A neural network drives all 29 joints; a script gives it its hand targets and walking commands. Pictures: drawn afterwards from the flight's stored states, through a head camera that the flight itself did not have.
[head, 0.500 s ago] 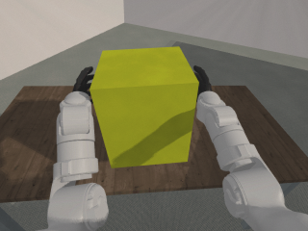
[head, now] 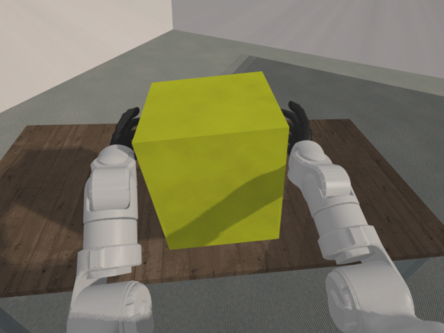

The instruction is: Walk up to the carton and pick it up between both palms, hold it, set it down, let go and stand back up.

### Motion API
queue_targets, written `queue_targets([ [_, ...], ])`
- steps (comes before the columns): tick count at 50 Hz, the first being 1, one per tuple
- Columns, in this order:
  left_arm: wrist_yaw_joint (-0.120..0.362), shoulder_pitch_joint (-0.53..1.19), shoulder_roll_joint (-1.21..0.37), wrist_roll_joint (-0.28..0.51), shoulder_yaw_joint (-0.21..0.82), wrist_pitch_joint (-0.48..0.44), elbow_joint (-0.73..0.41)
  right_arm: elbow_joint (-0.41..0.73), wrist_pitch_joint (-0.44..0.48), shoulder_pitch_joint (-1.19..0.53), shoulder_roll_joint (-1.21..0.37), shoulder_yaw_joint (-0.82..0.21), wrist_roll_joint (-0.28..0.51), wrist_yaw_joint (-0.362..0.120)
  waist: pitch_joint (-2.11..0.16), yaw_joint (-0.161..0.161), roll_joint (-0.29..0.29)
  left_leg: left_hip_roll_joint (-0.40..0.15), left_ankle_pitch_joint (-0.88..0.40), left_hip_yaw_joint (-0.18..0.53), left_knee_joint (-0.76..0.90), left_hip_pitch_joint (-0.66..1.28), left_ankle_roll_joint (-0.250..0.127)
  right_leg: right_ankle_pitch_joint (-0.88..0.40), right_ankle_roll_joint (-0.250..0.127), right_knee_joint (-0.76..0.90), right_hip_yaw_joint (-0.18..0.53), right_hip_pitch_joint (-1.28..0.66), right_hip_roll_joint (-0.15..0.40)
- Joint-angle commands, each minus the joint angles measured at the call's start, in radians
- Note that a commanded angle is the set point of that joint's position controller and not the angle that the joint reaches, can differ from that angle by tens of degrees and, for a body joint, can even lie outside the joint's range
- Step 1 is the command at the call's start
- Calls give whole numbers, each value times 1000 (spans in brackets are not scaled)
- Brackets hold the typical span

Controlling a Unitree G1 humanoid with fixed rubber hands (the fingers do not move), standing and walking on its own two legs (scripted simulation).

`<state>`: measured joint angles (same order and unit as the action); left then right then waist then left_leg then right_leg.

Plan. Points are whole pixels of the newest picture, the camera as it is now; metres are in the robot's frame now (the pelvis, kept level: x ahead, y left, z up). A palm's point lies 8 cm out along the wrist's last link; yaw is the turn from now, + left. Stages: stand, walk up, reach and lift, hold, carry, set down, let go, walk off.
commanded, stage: hold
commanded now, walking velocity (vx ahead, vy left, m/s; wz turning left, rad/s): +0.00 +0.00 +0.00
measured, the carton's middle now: (215, 161) +0.40 -0.01 +0.14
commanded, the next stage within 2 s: none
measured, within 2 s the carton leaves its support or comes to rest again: neither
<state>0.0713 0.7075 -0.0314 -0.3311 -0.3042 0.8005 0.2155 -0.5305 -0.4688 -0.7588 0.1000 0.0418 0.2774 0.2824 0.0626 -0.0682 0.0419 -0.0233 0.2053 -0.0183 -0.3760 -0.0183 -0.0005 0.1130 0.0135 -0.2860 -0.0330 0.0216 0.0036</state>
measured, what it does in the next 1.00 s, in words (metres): stands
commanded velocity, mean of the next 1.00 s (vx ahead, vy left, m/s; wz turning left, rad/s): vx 0.00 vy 0.00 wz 0.00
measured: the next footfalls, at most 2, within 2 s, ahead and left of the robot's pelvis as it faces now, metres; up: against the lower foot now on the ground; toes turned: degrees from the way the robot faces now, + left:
none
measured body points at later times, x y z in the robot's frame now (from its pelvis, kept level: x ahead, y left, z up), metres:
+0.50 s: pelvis +0.00 +0.00 +0.00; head -0.03 +0.03 +0.45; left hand +0.39 +0.16 +0.19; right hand +0.40 -0.15 +0.20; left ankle +0.01 +0.11 -0.75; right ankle +0.04 -0.13 -0.75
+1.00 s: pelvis +0.00 +0.00 +0.00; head -0.05 +0.03 +0.45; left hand +0.38 +0.15 +0.20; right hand +0.38 -0.15 +0.22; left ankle +0.01 +0.11 -0.75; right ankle +0.04 -0.13 -0.75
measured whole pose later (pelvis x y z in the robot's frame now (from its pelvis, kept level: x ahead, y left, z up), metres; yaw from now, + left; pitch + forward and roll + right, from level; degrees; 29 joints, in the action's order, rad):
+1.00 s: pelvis +0.00 +0.00 +0.00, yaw +0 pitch -9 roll -1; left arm 0.03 0.67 -0.04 -0.27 -0.30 0.76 0.16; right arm -0.47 -0.43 -0.74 0.09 0.05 0.27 0.29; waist 0.04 -0.07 0.07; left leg -0.02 0.20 -0.02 -0.37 -0.01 0.00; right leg 0.11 0.01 -0.29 -0.03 0.01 0.00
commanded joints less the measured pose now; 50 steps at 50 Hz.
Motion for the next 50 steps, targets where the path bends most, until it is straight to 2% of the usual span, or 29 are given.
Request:
queue_targets([
  [1,-25,874,-671,339,680,-175,-314,522,161,-973,-739,-484,126,-167,-728,6,-170,53,-471,52,-50,160,87,-103,5,-6,-30,16,-106],
  [4,-3,777,-603,195,511,-111,-65,222,123,-872,-647,-344,37,-193,-433,18,-101,36,-162,35,64,18,49,75,-3,31,-30,-5,-87],
  [5,20,731,-596,134,434,-93,30,78,100,-786,-615,-267,-14,-203,-261,-4,-89,22,7,32,139,-87,27,130,-5,33,-31,-25,-84],
  [6,44,682,-573,85,359,-79,60,35,97,-763,-620,-246,-26,-209,-187,12,-49,20,65,20,172,-138,2,125,3,29,-30,-79,-73],
  [8,114,559,-491,-24,238,-20,176,2,69,-742,-580,-226,-28,-212,-74,40,-11,34,160,1,212,-189,-36,154,-2,40,-23,-164,-61],
  [10,171,585,-473,-32,206,-5,213,-17,50,-777,-549,-194,-38,-207,-81,19,26,31,195,4,220,-181,-56,183,7,74,-8,-152,-48],
  [13,212,657,-476,-20,173,-8,235,71,83,-921,-563,-193,-25,-203,-162,27,20,44,175,-9,233,-205,-57,187,13,66,-20,-194,-54],
  [16,184,717,-563,90,248,-65,89,202,151,-980,-636,-229,19,-192,-340,20,-19,54,-42,-16,171,-162,-18,3,20,16,-45,-267,-69],
  [17,162,728,-618,138,318,-85,-4,276,172,-983,-668,-273,59,-183,-480,9,-53,55,-258,-8,113,-60,8,-131,21,-11,-49,-300,-85],
  [18,137,796,-642,203,393,-113,-76,393,196,-1056,-698,-325,74,-177,-618,6,-40,61,-382,4,57,32,22,-166,21,-8,-49,-283,-91],
  [21,64,888,-714,346,623,-170,-301,524,230,-993,-710,-392,131,-161,-877,-56,-142,50,-629,29,-62,233,95,-264,8,-19,-53,-187,-113],
  [24,-1,929,-682,345,659,-212,-390,516,222,-960,-742,-451,137,-161,-912,-19,-180,47,-682,39,-105,288,110,-259,2,-18,-40,-105,-117],
  [25,-12,840,-677,331,677,-195,-356,456,202,-860,-690,-427,124,-160,-807,-39,-202,41,-682,43,-92,261,127,-237,-3,-14,-36,-65,-120],
  [26,-18,811,-641,298,642,-179,-308,455,184,-861,-708,-459,125,-159,-744,-21,-147,47,-653,49,-89,230,106,-243,0,-10,-32,-98,-118],
  [27,-14,754,-628,259,596,-155,-256,368,165,-803,-674,-420,114,-158,-650,-29,-156,50,-592,49,-67,181,102,-215,0,-3,-26,-113,-107],
  [28,6,669,-604,199,516,-117,-118,246,129,-762,-629,-379,83,-161,-454,-24,-117,55,-458,33,-18,111,83,-156,5,18,-24,-100,-99],
  [29,30,586,-604,160,504,-89,-134,237,118,-714,-630,-378,84,-158,-392,-32,-104,54,-479,36,5,96,77,-187,5,19,-32,-137,-100],
  [30,62,488,-542,82,394,-54,-20,163,91,-678,-594,-347,55,-150,-259,-23,-31,67,-347,14,45,38,41,-170,19,47,-31,-183,-82],
  [31,87,456,-522,24,319,-32,-4,136,80,-674,-591,-343,57,-148,-217,7,-9,64,-306,5,61,34,19,-170,19,53,-17,-200,-71],
  [33,138,455,-500,16,304,-3,-32,201,56,-722,-594,-371,88,-136,-219,15,26,63,-310,6,62,28,18,-227,14,40,-10,-249,-69],
  [34,166,451,-477,-7,283,17,8,164,43,-715,-565,-362,86,-130,-193,15,10,66,-254,-5,92,2,9,-194,15,44,-4,-267,-65],
  [37,189,532,-478,53,280,-1,-91,304,56,-785,-619,-383,87,-119,-312,0,78,78,-315,-13,74,25,2,-272,44,26,-26,-301,-68],
  [38,178,594,-489,88,283,-14,-103,351,73,-865,-621,-387,97,-122,-366,-1,62,80,-333,-12,68,15,5,-226,42,19,-32,-305,-80],
  [39,164,605,-502,108,313,-30,-145,402,89,-864,-658,-416,110,-125,-414,6,51,82,-387,-11,49,36,14,-289,43,-3,-34,-304,-84],
  [41,133,697,-565,218,447,-75,-283,631,137,-962,-703,-469,142,-124,-678,-6,12,97,-508,-7,-3,101,31,-379,48,-32,-42,-326,-91],
  [45,37,863,-635,342,629,-160,-420,676,178,-1004,-740,-490,147,-150,-874,-13,-117,68,-554,35,-59,197,62,-231,19,-29,-43,-137,-104],
  [46,19,898,-616,338,650,-170,-378,626,182,-1009,-708,-474,121,-162,-860,-4,-146,62,-504,33,-63,188,81,-156,6,-20,-42,-78,-103],
  [47,-5,915,-627,324,648,-180,-358,483,168,-923,-708,-441,98,-173,-788,-13,-181,45,-431,38,-35,176,87,-94,-2,-13,-36,-33,-101],
  [50,-2,844,-642,200,535,-126,-88,190,150,-871,-630,-289,5,-214,-404,-11,-188,2,-59,48,114,-22,63,133,-8,0,-45,13,-94],
])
